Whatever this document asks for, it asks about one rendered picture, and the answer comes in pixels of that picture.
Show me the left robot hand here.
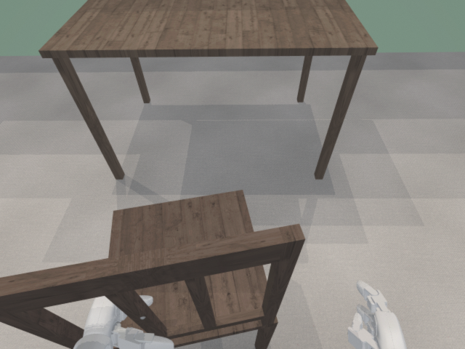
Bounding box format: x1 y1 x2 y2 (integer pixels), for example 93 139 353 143
83 295 174 349

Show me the right robot hand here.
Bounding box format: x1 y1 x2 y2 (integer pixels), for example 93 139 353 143
348 280 407 349

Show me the left robot forearm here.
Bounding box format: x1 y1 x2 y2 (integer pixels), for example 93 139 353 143
73 334 113 349

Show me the table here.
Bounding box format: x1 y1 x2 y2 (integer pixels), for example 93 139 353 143
39 0 378 180

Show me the chair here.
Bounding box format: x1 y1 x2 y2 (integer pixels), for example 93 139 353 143
0 190 305 349

